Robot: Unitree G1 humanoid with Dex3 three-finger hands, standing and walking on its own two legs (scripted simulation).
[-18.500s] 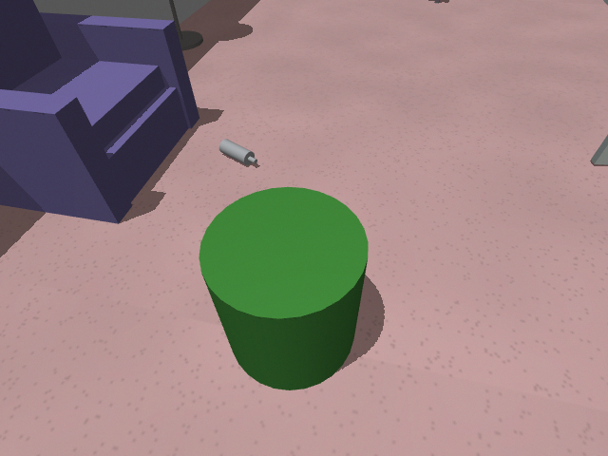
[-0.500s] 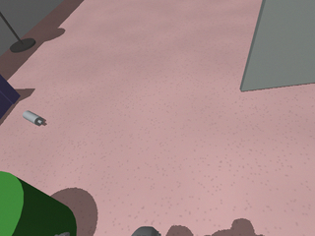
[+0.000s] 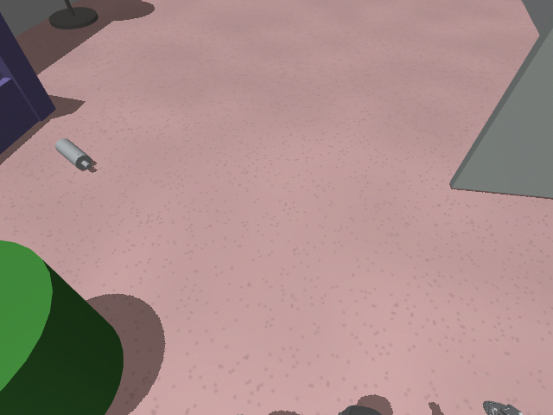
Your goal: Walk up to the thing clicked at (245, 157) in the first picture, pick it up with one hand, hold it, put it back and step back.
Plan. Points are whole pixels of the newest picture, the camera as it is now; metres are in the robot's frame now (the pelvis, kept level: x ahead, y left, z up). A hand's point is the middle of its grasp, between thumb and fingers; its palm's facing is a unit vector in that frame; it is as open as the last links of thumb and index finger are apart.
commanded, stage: walk up
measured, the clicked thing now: (75, 155) +1.34 +1.06 -0.71
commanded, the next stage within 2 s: stand in 0.62 s
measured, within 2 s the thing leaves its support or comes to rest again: neither
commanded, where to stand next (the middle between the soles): +0.06 -0.01 m, yaw -2 degrees
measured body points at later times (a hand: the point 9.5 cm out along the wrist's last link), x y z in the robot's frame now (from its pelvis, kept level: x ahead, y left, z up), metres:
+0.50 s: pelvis +0.00 +0.00 +0.02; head +0.01 +0.00 +0.47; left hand +0.08 +0.31 -0.11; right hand +0.11 -0.30 -0.10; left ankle +0.03 +0.10 -0.72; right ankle +0.00 -0.14 -0.72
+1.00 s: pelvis +0.00 -0.02 +0.03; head +0.01 -0.02 +0.48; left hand +0.07 +0.29 -0.10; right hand +0.09 -0.32 -0.10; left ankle +0.03 +0.10 -0.72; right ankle +0.00 -0.14 -0.72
